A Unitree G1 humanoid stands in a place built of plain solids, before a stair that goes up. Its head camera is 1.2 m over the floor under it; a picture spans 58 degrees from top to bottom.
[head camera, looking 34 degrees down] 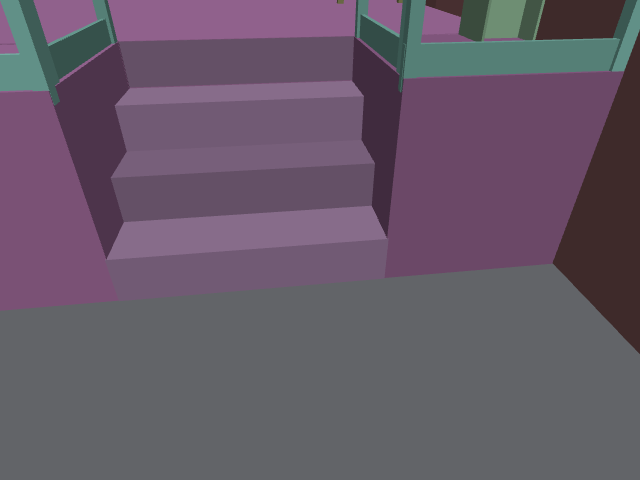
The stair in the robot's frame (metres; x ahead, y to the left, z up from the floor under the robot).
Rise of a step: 0.21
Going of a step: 0.28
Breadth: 1.12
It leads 8 degrees to the left of straight ahead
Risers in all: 4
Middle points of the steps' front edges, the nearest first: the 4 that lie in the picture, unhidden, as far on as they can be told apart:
1.40 0.27 0.21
1.68 0.31 0.42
1.96 0.34 0.63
2.23 0.38 0.84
